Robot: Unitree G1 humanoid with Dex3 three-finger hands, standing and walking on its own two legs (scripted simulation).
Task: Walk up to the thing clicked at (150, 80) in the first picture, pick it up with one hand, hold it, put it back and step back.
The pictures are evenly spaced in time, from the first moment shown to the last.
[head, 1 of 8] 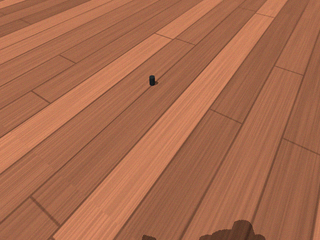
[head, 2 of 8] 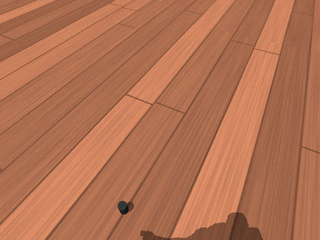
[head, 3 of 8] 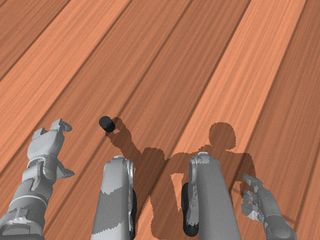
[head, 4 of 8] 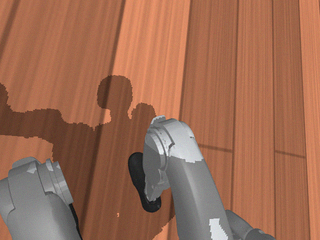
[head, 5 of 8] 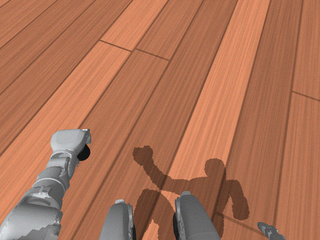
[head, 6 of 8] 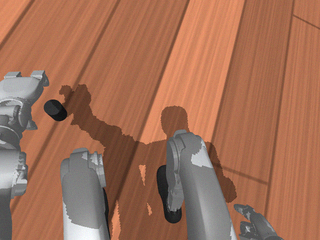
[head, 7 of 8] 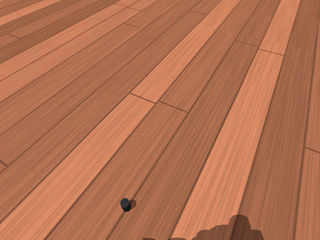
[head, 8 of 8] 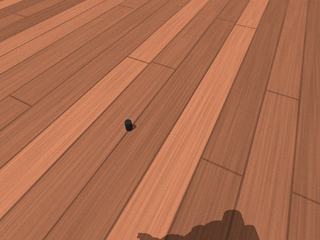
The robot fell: no
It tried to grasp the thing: yes
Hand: left
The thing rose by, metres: 0.67
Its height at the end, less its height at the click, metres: +0.00
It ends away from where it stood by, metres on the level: 0.00
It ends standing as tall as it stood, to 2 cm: yes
